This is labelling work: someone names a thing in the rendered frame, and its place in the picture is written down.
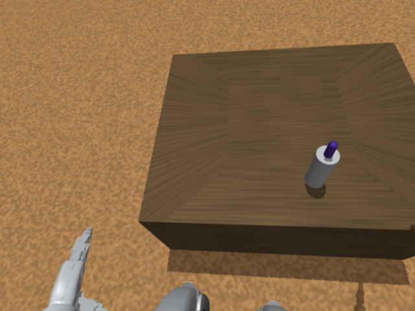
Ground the left robot hand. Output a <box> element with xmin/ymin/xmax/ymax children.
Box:
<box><xmin>48</xmin><ymin>227</ymin><xmax>108</xmax><ymax>311</ymax></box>

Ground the bottle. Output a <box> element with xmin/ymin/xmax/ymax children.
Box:
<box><xmin>305</xmin><ymin>141</ymin><xmax>340</xmax><ymax>188</ymax></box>

